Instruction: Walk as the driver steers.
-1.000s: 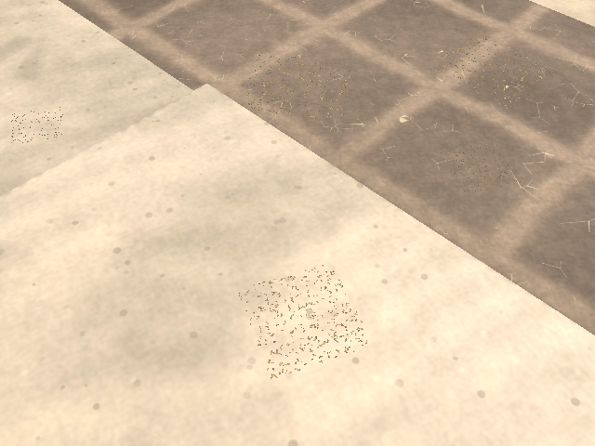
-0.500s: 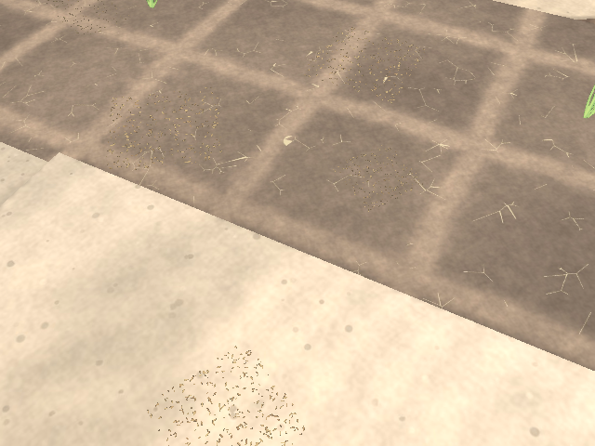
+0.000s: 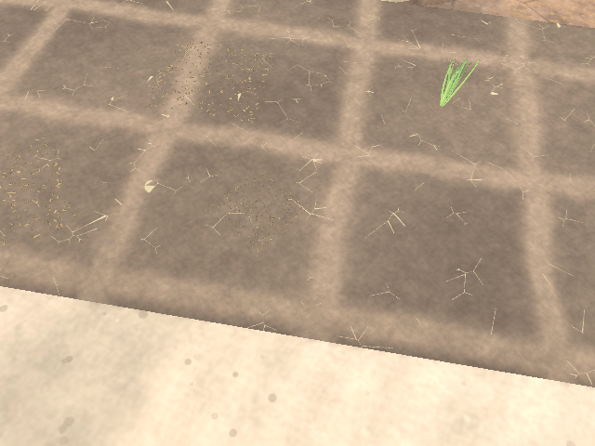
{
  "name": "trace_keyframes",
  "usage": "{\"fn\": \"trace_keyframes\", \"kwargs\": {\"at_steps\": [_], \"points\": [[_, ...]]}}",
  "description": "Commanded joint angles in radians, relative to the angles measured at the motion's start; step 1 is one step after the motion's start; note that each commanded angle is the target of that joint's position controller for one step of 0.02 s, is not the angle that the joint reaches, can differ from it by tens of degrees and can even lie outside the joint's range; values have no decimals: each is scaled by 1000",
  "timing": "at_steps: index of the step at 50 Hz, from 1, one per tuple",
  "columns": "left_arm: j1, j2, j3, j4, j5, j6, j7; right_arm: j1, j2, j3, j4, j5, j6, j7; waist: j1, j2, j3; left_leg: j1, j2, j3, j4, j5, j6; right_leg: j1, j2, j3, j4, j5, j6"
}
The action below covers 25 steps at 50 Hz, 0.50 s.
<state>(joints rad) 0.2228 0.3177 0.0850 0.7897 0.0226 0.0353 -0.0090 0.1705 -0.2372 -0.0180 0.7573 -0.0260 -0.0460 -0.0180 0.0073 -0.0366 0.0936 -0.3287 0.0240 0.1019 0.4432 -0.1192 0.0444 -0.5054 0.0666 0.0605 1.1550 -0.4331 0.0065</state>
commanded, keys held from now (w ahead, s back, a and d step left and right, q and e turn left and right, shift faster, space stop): q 1.00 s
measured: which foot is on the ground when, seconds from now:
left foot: down 0.00-0.18, up 0.20-0.50, down 0.52-1.00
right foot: up 0.00-0.16, down 0.18-0.52, up 0.54-0.98, down 1.00-1.00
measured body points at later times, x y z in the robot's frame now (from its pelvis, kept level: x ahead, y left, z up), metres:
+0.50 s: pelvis +0.01 +0.00 -0.01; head +0.02 +0.01 +0.44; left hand +0.08 +0.28 -0.13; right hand +0.15 -0.25 -0.12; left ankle -0.03 +0.08 -0.73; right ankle +0.05 -0.12 -0.74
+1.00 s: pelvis +0.00 -0.02 +0.00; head +0.03 -0.01 +0.45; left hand +0.00 +0.30 -0.10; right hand +0.23 -0.22 -0.12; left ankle -0.03 +0.08 -0.74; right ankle +0.06 -0.10 -0.74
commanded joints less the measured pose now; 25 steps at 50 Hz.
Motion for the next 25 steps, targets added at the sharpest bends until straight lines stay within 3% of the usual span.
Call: {"fn": "trace_keyframes", "kwargs": {"at_steps": [1, 3, 5, 7, 8, 9, 10, 11, 12, 13, 16, 19, 22, 24, 25], "points": [[153, -8, -12, -16, 7, 15, -6, 16, -112, -22, -30, -3, -14, 5, 47, 159, -200, 52, 238, -168, -140, 514, 184, 126, -14, 15, -125, 49, -4], [120, -36, -37, -12, 8, 21, -4, -5, -94, -11, -18, -3, -9, 15, 45, 194, -197, 7, 193, -142, -159, 371, 157, 227, -40, -23, -333, 97, -9], [75, -25, -46, -12, 8, 22, 4, 31, -122, -20, 3, -1, 6, 26, 15, 222, -181, 11, 174, -184, -152, 222, 153, 275, -31, -66, -460, 100, -4], [76, -7, -47, -9, 9, 12, 14, 35, -167, -35, 5, 11, 31, 33, 31, 186, -148, -43, 164, -230, -118, 54, 130, 362, -20, -90, -633, 169, -17], [74, 17, -45, -12, 12, 2, 22, 58, -169, -39, 8, 13, 40, 35, 33, 147, -120, -89, 156, -258, -106, -23, 91, 408, -40, -60, -736, 206, -33], [75, 66, -39, -25, 25, -12, 33, 78, -130, -31, -5, 16, 42, 40, 25, 46, -125, -137, 119, -251, -44, -112, 37, 451, -182, 94, -837, 170, -59], [14, 159, -19, -42, 16, -16, 44, 113, -52, -16, -28, 32, 42, 41, -28, -166, -115, -164, -30, -110, 83, -258, -17, 384, -354, 266, -925, 162, -127], [-18, 148, -11, -46, 8, -16, 45, 101, -101, -29, -16, 23, 57, 28, 7, -201, -98, -73, -56, -82, 262, -383, -22, 218, -410, 271, -936, 147, -204], [-43, 101, -23, -55, 12, -20, 48, 94, -132, -48, -15, 25, 70, 25, -4, -152, -66, -88, -59, -106, 405, -396, -17, 195, -390, 238, -939, 204, -230], [-68, 73, -30, -57, 9, -21, 52, 117, -134, -59, -4, 22, 80, 21, -23, -118, -50, -113, -61, -113, 506, -393, -18, 196, -366, 180, -923, 322, -232], [-84, 34, -37, -59, 0, -26, 63, 173, -104, -64, 12, 7, 89, 17, -46, -91, -102, -145, -41, -94, 561, -364, -40, 325, -316, 39, -837, 621, -214], [-52, 42, -28, -48, 1, -23, 61, 113, -72, -55, -20, 16, 95, 28, -5, -111, -134, -106, -29, -69, 417, -362, -54, 396, -325, 4, -786, 642, -210], [-41, 83, -8, -40, 6, -16, 49, 93, -86, -57, -51, 26, 103, 38, 14, -148, -152, -33, -39, -37, 283, -357, -40, 405, -352, 8, -747, 630, -205], [-60, 103, 3, -39, -2, -9, 44, 133, -80, -56, -48, 24, 95, 41, -22, -121, -153, 71, -58, -3, 101, -230, -18, 361, -340, -28, -677, 576, -162], [-42, 102, 6, -30, -3, -9, 42, 141, -94, -58, -48, 16, 85, 36, -35, -67, -144, 143, -55, -47, -36, -106, -4, 296, -315, -66, -608, 453, -103]]}}
Keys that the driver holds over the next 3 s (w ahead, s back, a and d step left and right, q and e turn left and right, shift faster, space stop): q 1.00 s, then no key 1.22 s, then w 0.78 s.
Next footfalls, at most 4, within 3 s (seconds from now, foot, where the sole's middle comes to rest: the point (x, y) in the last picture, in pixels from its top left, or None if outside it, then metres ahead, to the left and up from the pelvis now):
0.18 right None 0.08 -0.12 -0.77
0.52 left None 0.01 0.09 -0.77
1.00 right None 0.09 -0.08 -0.77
1.38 left None -0.06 0.07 -0.77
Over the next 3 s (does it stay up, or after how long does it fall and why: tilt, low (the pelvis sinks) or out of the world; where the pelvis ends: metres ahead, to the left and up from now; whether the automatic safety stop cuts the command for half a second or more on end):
stays up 0.25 0.12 -0.02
